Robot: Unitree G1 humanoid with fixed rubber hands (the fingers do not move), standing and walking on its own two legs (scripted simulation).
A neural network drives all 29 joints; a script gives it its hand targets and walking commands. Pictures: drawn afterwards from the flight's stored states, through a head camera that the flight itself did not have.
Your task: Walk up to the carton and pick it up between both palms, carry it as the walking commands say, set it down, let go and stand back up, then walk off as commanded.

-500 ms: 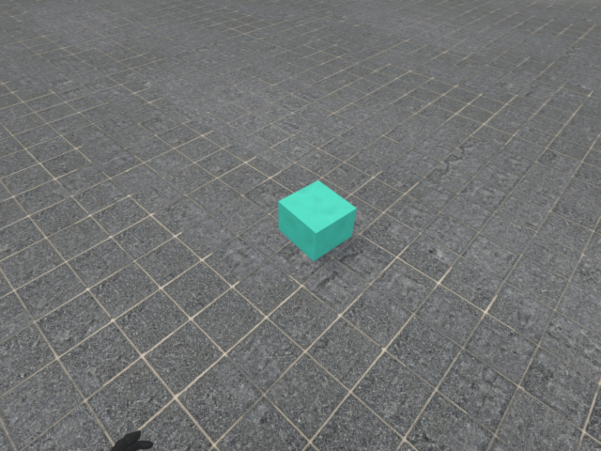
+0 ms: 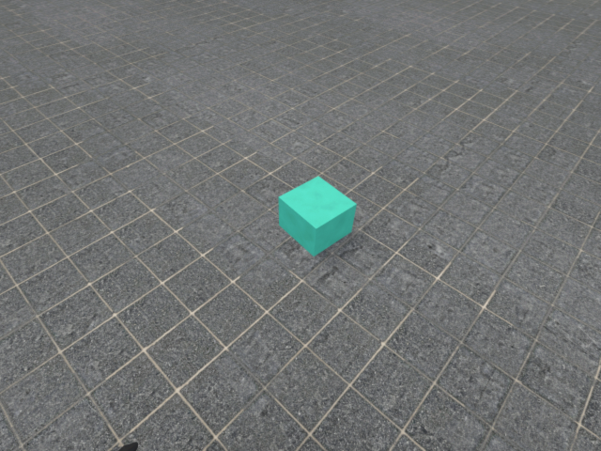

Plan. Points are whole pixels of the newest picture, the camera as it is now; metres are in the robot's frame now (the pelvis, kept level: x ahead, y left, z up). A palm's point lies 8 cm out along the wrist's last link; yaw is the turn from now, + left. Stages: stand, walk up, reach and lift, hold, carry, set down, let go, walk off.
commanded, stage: stand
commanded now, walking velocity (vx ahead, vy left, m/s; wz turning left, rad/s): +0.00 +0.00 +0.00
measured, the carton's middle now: (316, 215) +1.22 -0.05 -0.67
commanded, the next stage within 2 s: walk up in 0.16 s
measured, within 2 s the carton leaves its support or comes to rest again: neither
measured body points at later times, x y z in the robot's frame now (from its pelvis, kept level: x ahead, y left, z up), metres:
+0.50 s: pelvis +0.00 +0.01 +0.01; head +0.01 +0.01 +0.46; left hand +0.09 +0.28 -0.12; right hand +0.09 -0.29 -0.12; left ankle +0.02 +0.12 -0.72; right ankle +0.03 -0.12 -0.72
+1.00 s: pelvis +0.12 +0.00 -0.01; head +0.14 +0.02 +0.44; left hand +0.22 +0.30 -0.13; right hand +0.14 -0.31 -0.12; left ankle +0.03 +0.12 -0.71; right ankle +0.21 -0.11 -0.73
